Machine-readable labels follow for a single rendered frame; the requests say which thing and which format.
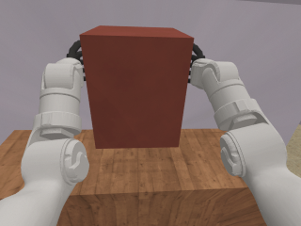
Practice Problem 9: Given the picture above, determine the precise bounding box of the robot right forearm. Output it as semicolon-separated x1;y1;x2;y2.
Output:
190;58;288;162

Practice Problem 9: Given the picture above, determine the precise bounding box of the pedestal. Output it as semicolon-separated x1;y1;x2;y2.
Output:
0;128;267;226

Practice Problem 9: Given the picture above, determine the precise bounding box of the robot left forearm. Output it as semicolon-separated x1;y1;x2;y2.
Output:
21;57;85;177

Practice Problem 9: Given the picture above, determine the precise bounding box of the left robot upper arm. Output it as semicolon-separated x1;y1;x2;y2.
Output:
0;138;89;226

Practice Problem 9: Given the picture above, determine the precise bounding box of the left robot hand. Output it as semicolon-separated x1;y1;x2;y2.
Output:
66;40;87;81

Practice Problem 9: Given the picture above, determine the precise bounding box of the right robot upper arm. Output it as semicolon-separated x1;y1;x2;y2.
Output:
219;122;301;226

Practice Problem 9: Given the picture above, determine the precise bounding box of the carton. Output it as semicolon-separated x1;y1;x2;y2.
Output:
79;25;194;149

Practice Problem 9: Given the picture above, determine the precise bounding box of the right robot hand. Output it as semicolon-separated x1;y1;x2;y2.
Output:
187;43;205;84

